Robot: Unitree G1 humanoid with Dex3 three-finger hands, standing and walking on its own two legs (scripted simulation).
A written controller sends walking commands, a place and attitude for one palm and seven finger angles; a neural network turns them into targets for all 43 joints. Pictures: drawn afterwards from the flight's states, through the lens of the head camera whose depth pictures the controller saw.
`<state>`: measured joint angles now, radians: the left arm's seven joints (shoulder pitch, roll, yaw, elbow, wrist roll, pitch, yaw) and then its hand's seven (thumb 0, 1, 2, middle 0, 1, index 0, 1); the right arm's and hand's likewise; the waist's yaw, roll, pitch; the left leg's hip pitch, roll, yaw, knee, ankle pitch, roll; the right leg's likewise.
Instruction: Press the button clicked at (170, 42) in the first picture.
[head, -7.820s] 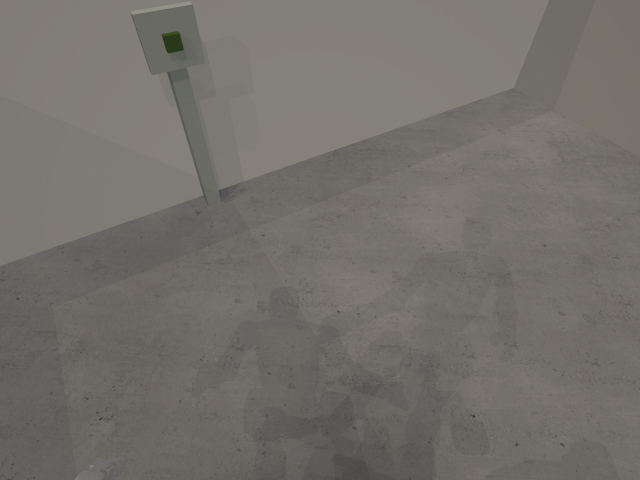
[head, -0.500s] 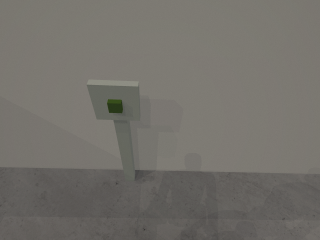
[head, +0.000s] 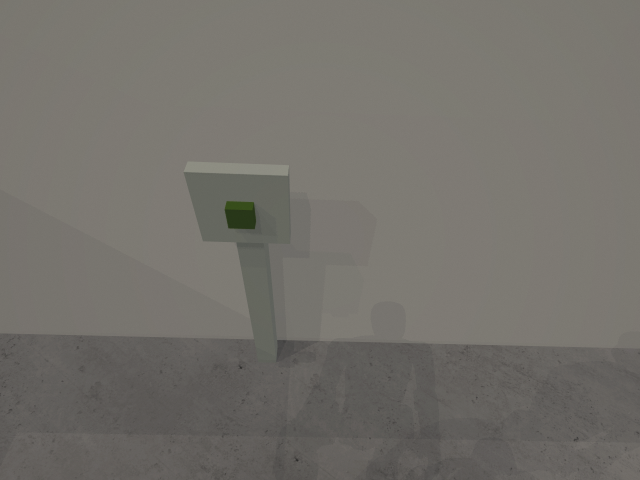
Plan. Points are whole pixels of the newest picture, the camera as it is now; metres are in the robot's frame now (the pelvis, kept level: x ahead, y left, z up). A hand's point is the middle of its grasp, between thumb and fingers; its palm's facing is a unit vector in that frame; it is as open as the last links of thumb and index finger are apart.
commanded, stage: look again from close up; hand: left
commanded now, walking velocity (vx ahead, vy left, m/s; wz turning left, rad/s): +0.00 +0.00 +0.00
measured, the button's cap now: (241, 214) +0.57 +0.18 -0.04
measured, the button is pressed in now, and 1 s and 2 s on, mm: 0 0 0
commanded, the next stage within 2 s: shuffle to correct the standing spot in 0.02 s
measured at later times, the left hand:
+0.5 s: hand out of the picture +0.00 +0.14 -0.19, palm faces +0.06 -0.99 -0.15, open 7.4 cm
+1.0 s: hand out of the picture +0.12 +0.17 -0.18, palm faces +0.03 -0.97 -0.24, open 7.4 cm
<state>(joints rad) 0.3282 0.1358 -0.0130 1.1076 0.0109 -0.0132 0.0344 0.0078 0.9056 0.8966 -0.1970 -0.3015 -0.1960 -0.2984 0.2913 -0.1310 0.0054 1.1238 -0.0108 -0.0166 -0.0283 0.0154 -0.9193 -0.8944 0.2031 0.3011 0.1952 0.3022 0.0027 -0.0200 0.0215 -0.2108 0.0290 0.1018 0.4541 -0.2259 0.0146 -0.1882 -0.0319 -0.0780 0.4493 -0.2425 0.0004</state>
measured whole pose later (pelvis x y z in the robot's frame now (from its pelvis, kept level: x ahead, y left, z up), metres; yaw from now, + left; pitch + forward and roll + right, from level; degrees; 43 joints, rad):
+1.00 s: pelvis +0.09 -0.02 -0.01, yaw +0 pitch +1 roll +1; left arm 0.25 0.18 0.03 1.03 0.02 0.00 0.05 0.02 0.92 0.90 -0.20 -0.30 -0.20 -0.30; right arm 0.24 -0.14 -0.04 1.07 -0.01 0.02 -0.04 0.01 -0.92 -0.89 0.20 0.30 0.20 0.30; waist -0.01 -0.01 0.05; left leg -0.22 0.05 0.12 0.60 -0.36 -0.01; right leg -0.25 -0.04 -0.10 0.59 -0.35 -0.02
